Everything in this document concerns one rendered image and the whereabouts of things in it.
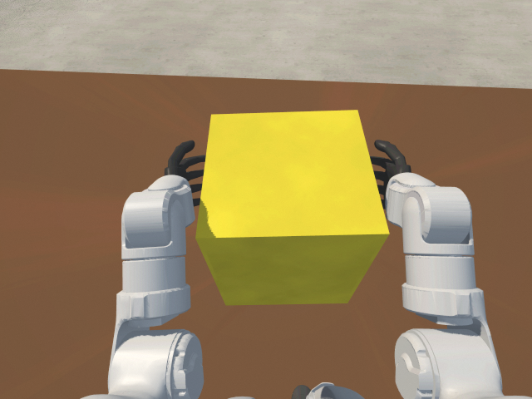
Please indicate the carton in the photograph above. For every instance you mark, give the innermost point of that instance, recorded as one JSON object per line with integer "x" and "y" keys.
{"x": 289, "y": 211}

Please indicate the robot left hand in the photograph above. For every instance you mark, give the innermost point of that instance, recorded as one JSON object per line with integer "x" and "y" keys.
{"x": 177, "y": 166}

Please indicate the right robot upper arm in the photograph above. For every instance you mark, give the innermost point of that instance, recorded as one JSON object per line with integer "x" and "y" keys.
{"x": 446, "y": 364}

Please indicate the right robot forearm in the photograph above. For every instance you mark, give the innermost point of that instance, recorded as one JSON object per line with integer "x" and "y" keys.
{"x": 436, "y": 226}

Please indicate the robot right hand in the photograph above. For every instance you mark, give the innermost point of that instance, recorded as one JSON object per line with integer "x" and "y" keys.
{"x": 395, "y": 166}

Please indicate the left robot forearm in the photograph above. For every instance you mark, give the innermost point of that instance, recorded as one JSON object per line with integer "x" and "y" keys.
{"x": 153, "y": 226}

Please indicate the right robot shin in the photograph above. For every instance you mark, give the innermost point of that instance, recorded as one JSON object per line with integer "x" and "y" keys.
{"x": 323, "y": 384}

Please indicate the left robot upper arm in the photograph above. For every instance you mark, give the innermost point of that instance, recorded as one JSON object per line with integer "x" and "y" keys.
{"x": 156, "y": 364}

